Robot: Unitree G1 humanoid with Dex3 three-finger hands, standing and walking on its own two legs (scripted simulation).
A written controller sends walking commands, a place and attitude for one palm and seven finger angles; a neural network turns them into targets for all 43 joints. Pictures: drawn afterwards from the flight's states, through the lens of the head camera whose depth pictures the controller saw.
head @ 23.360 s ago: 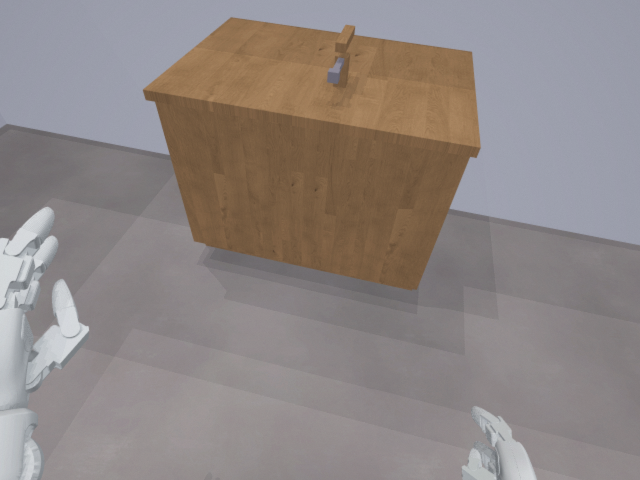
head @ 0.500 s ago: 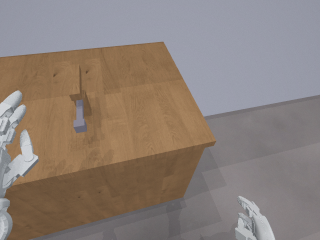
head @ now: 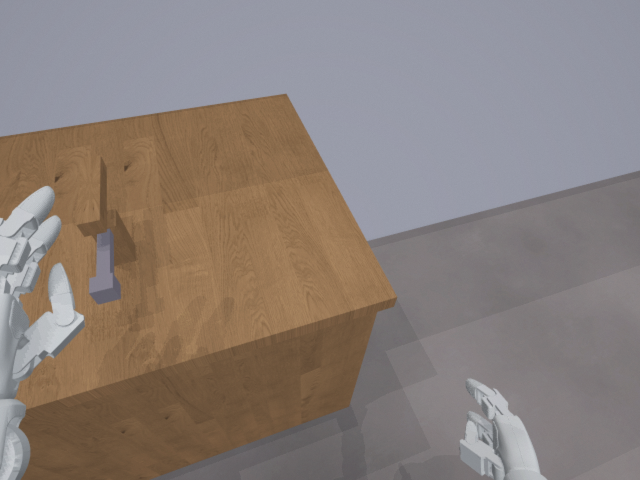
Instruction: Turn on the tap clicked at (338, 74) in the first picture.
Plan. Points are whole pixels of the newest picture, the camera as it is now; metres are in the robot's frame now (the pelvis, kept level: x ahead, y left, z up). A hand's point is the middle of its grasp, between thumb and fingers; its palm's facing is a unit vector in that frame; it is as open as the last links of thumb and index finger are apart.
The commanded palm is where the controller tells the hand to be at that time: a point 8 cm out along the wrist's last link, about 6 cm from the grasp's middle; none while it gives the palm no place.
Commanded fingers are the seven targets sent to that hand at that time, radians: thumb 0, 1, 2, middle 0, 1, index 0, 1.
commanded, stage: come to a stop and stand still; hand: left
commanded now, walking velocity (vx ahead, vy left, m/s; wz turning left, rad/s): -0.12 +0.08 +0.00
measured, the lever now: (105, 288) +0.33 +0.31 +0.03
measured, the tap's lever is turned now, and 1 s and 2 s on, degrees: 0 0 0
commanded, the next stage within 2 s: look again from close up in 0.92 s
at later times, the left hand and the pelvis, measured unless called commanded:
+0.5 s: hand (32, 360) +0.19 +0.26 +0.16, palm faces +0.34 -0.90 -0.29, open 7.4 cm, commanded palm +0.13 +0.31 +0.17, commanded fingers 0.00 0.90 0.90 -0.20 -0.30 -0.20 -0.30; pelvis -0.05 +0.03 +0.00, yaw -2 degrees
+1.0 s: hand out of the picture +0.16 +0.31 +0.16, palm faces +0.41 -0.85 -0.33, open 7.4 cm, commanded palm +0.10 +0.34 +0.17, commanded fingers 0.00 0.90 0.90 -0.20 -0.30 -0.20 -0.30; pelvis -0.06 +0.06 +0.00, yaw +0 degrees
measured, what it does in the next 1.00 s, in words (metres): shifts its weight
